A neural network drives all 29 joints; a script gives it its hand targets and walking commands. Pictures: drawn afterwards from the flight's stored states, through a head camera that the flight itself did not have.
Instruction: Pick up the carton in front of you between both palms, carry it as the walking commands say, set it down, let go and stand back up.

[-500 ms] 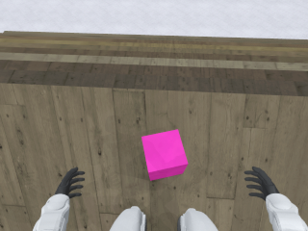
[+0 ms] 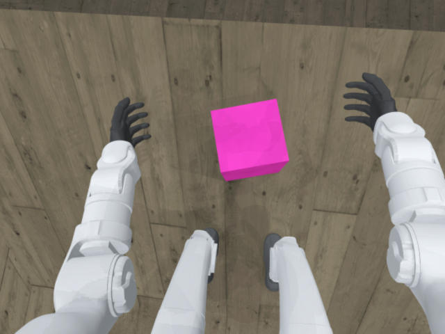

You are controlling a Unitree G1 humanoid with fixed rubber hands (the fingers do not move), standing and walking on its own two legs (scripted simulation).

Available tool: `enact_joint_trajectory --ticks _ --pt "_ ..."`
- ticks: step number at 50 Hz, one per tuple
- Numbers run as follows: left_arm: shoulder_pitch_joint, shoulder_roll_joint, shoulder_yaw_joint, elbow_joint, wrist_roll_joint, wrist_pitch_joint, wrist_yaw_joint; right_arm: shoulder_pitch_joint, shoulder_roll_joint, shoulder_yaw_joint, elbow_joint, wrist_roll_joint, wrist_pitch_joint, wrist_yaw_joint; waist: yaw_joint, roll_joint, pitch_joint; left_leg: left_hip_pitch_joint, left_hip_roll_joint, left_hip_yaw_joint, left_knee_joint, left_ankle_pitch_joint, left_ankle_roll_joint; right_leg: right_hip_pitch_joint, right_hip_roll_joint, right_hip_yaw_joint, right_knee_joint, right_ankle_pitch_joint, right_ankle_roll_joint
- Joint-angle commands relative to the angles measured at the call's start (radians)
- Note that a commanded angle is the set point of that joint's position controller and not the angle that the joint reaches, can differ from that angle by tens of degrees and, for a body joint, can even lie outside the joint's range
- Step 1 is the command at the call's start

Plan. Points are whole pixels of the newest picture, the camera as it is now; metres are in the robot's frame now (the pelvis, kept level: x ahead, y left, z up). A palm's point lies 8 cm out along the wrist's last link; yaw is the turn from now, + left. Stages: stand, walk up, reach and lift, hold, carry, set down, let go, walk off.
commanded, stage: reach and lift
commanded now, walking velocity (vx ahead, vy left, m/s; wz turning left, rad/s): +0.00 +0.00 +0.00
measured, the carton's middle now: (248, 144) +0.53 +0.01 -0.55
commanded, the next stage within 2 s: none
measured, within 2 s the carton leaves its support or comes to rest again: neither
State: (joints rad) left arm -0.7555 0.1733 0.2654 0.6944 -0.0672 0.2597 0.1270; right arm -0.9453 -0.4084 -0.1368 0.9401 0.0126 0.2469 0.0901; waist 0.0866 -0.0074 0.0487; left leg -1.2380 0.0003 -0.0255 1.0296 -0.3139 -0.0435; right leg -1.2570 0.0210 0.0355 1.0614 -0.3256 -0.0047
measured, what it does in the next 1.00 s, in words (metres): lowers itself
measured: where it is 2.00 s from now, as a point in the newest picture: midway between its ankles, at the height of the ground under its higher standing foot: (240, 269)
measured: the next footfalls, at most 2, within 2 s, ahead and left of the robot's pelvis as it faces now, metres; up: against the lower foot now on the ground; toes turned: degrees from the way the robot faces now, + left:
none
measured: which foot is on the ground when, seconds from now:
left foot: down 0.00-1.00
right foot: down 0.00-1.00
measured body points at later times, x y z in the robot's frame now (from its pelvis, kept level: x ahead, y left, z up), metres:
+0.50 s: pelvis +0.02 -0.01 -0.04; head +0.37 -0.02 +0.26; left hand +0.51 +0.21 -0.18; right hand +0.60 -0.16 -0.18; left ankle +0.08 +0.14 -0.64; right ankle +0.08 -0.11 -0.64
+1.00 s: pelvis -0.03 +0.00 -0.25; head +0.34 -0.01 -0.01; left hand +0.50 +0.21 -0.41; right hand +0.58 -0.16 -0.42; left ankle +0.08 +0.14 -0.64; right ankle +0.08 -0.12 -0.64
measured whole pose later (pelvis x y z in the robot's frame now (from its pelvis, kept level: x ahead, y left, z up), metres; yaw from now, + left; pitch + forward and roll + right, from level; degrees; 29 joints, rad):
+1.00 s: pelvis -0.03 +0.00 -0.25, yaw +4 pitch +45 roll +5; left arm -1.34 0.18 0.30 0.89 -0.16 0.15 0.20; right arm -1.57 -0.54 0.00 1.16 0.13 0.15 0.01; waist 0.09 0.02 0.23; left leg -2.21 -0.06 -0.02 1.94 -0.52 -0.09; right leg -2.23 0.07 0.09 2.00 -0.54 0.03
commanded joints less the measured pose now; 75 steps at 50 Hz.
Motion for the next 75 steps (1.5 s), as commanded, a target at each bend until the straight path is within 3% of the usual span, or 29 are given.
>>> enact_joint_trajectory --ticks 1,5,10,17,23,25,30,34,38,44,48,51,56,59,68,71,75 --pt "-0.335 0.097 0.053 -0.071 0.012 0.009 0.016 -0.414 -0.160 -0.025 -0.026 -0.008 0.003 0.010 0.021 -0.080 -0.787 0.238 -0.043 0.106 -0.082 0.006 -0.027 0.419 0.023 -0.027 -0.120 -0.017 0.024" --pt "-0.472 0.069 0.109 -0.037 0.048 0.013 0.025 -0.586 -0.170 -0.045 0.056 -0.043 0.004 0.022 0.043 -0.087 -0.838 0.207 -0.051 0.121 -0.061 0.004 -0.033 0.361 0.030 -0.028 -0.105 -0.031 0.022" --pt "-0.582 0.034 0.189 -0.056 0.105 -0.003 0.023 -0.744 -0.172 -0.083 0.098 -0.105 -0.012 0.031 0.060 -0.117 -0.932 0.169 -0.064 0.134 -0.032 0.076 -0.041 0.361 0.042 -0.028 -0.066 0.064 0.022" --pt "-0.531 -0.013 0.239 -0.138 0.150 -0.050 0.001 -0.741 -0.108 -0.127 0.026 -0.162 -0.044 0.017 0.063 -0.175 -1.127 0.083 -0.090 0.144 -0.009 0.332 -0.040 0.567 0.050 -0.006 0.008 0.478 0.027" --pt "-0.434 -0.069 0.272 -0.082 0.190 -0.134 -0.026 -0.612 -0.002 -0.174 0.023 -0.196 -0.103 0.000 0.043 -0.168 -1.043 -0.145 -0.090 0.116 0.058 0.441 -0.045 0.457 0.026 0.034 0.111 0.743 0.025" --pt "-0.418 -0.077 0.284 -0.054 0.202 -0.157 -0.029 -0.579 0.012 -0.187 0.030 -0.207 -0.121 -0.010 0.031 -0.154 -1.027 -0.188 -0.085 0.107 0.110 0.440 -0.049 0.344 0.026 0.032 0.159 0.718 0.025" --pt "-0.454 -0.063 0.277 0.002 0.187 -0.196 -0.019 -0.571 -0.009 -0.171 0.041 -0.180 -0.157 -0.048 0.016 -0.107 -1.013 -0.252 -0.081 0.092 0.303 0.398 -0.060 -0.006 0.041 0.012 0.299 0.498 0.030" --pt "-0.499 -0.024 0.206 0.025 0.109 -0.197 0.004 -0.618 -0.082 -0.094 0.042 -0.099 -0.166 -0.077 0.004 -0.107 -1.109 -0.247 -0.079 0.092 0.459 0.407 -0.068 -0.101 0.045 -0.003 0.447 0.436 0.037" --pt "-0.561 0.024 0.119 0.020 0.020 -0.188 0.036 -0.702 -0.150 0.003 0.028 0.003 -0.162 -0.093 0.014 -0.121 -1.230 -0.219 -0.076 0.100 0.596 0.409 -0.066 -0.129 0.043 -0.022 0.583 0.398 0.040" --pt "-0.731 0.110 0.045 -0.002 -0.081 -0.145 0.071 -0.890 -0.224 0.109 0.022 0.111 -0.127 -0.097 0.035 -0.179 -1.273 -0.315 -0.065 0.135 0.730 0.196 -0.052 -0.100 0.026 -0.035 0.718 0.210 0.030" --pt "-0.825 0.121 0.035 0.085 -0.097 -0.120 0.072 -0.960 -0.234 0.136 0.122 0.127 -0.105 -0.085 0.037 -0.169 -1.104 -0.388 -0.048 0.142 0.788 0.034 -0.049 -0.224 0.008 -0.033 0.760 0.016 0.022" --pt "-0.879 0.121 0.044 0.162 -0.082 -0.124 0.063 -0.988 -0.241 0.136 0.199 0.120 -0.108 -0.075 0.030 -0.144 -0.982 -0.416 -0.040 0.136 0.835 -0.018 -0.046 -0.323 -0.004 -0.026 0.794 -0.061 0.018" --pt "-0.944 0.140 0.056 0.252 -0.058 -0.154 0.051 -1.027 -0.259 0.141 0.261 0.119 -0.136 -0.070 0.020 -0.106 -0.864 -0.430 -0.038 0.123 0.914 -0.003 -0.043 -0.409 -0.017 -0.011 0.871 -0.061 0.017" --pt "-0.992 0.163 0.046 0.246 -0.063 -0.178 0.053 -1.072 -0.272 0.151 0.219 0.137 -0.159 -0.078 0.015 -0.090 -0.869 -0.407 -0.040 0.117 0.958 0.046 -0.034 -0.423 -0.018 -0.008 0.914 -0.018 0.017" --pt "-0.899 0.129 -0.047 0.274 -0.145 -0.221 0.054 -0.988 -0.224 0.193 0.195 0.180 -0.201 -0.115 -0.024 -0.105 -0.979 -0.356 -0.060 0.111 1.047 0.256 -0.024 -0.306 -0.010 -0.008 0.998 0.226 0.024" --pt "-0.869 0.135 -0.044 0.275 -0.148 -0.223 0.064 -0.963 -0.205 0.202 0.181 0.189 -0.196 -0.119 -0.007 -0.112 -0.994 -0.376 -0.064 0.118 1.040 0.241 -0.023 -0.296 -0.008 -0.012 0.995 0.213 0.024" --pt "-0.866 0.133 -0.016 0.304 -0.120 -0.219 0.061 -0.936 -0.175 0.193 0.223 0.177 -0.185 -0.112 0.000 -0.111 -0.859 -0.477 -0.062 0.119 1.018 0.132 -0.027 -0.375 -0.010 -0.003 0.969 0.103 0.024"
